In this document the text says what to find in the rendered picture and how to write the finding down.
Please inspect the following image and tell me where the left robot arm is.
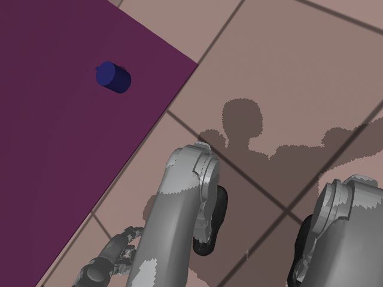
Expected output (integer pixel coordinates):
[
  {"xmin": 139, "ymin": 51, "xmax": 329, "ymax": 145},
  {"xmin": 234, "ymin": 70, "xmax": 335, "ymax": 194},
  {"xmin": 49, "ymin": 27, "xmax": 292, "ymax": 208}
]
[{"xmin": 72, "ymin": 257, "xmax": 114, "ymax": 287}]

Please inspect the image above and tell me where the left robot foot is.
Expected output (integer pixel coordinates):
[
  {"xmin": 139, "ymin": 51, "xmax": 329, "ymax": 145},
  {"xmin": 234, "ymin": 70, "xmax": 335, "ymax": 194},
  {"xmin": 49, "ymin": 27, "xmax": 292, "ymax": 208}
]
[{"xmin": 193, "ymin": 185, "xmax": 228, "ymax": 256}]

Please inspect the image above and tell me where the right robot foot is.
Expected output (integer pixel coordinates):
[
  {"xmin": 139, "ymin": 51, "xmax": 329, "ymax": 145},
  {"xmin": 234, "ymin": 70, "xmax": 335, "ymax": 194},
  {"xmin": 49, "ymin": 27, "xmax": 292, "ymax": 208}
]
[{"xmin": 287, "ymin": 214, "xmax": 313, "ymax": 287}]

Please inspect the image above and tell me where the left robot hand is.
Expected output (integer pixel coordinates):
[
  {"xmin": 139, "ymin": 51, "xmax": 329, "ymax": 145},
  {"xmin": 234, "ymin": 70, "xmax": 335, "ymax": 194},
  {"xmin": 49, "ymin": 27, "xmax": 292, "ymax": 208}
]
[{"xmin": 98, "ymin": 226, "xmax": 144, "ymax": 276}]

